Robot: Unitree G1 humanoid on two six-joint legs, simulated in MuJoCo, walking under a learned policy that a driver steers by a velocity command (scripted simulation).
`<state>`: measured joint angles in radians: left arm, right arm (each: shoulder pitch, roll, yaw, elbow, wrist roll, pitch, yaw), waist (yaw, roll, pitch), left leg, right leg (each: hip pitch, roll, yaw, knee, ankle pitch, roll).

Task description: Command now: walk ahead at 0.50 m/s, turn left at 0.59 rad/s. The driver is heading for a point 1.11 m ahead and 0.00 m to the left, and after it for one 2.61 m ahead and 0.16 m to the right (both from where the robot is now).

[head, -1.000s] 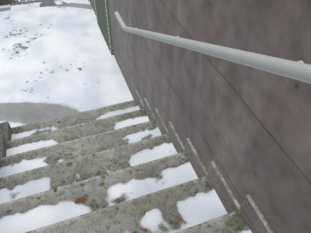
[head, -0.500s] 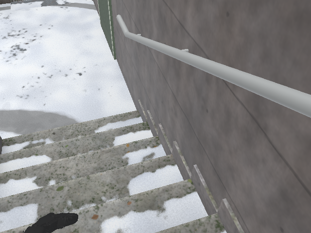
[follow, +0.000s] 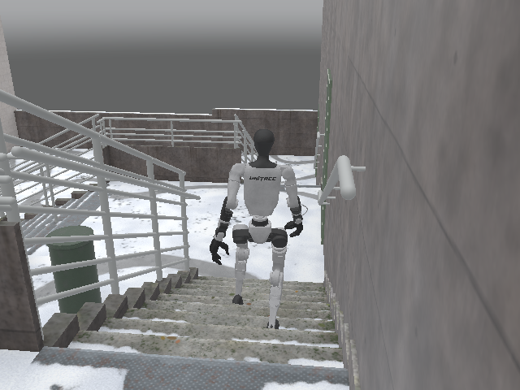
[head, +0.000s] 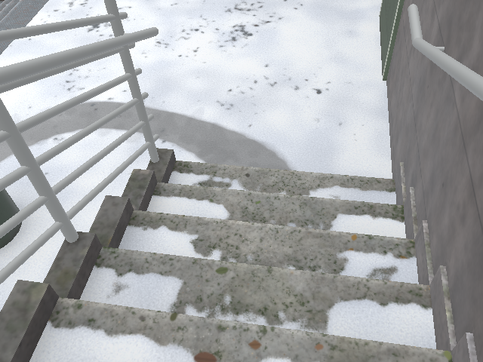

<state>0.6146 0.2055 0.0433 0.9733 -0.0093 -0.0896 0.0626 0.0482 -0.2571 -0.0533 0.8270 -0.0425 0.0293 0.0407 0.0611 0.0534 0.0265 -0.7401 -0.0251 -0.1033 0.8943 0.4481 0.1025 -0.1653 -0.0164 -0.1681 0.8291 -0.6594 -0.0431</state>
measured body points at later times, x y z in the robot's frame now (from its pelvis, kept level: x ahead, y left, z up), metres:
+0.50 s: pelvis +0.26 +0.04 -0.12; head +0.25 +0.04 +0.33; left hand +0.30 +0.31 -0.25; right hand +0.28 -0.22 -0.27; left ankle +0.21 +0.09 -0.84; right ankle +0.48 -0.09 -0.78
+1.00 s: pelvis +0.57 +0.02 -0.27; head +0.58 +0.00 +0.18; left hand +0.45 +0.23 -0.40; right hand +0.72 -0.21 -0.41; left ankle +0.63 +0.17 -0.89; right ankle +0.58 -0.06 -0.99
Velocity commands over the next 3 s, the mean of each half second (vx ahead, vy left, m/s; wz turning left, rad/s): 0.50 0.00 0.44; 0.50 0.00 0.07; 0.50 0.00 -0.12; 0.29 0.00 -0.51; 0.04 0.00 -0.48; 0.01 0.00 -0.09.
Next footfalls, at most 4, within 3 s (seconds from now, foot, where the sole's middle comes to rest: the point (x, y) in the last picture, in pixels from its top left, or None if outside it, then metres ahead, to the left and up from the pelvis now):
0.16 left None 0.25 0.10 -0.88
0.78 right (296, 354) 0.62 -0.05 -1.03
1.34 left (224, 295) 0.90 0.22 -1.18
1.86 right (276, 251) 1.21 0.02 -1.33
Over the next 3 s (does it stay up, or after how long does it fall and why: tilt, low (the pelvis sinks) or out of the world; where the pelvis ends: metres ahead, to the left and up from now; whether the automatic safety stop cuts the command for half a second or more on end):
stays up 1.08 0.23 -0.57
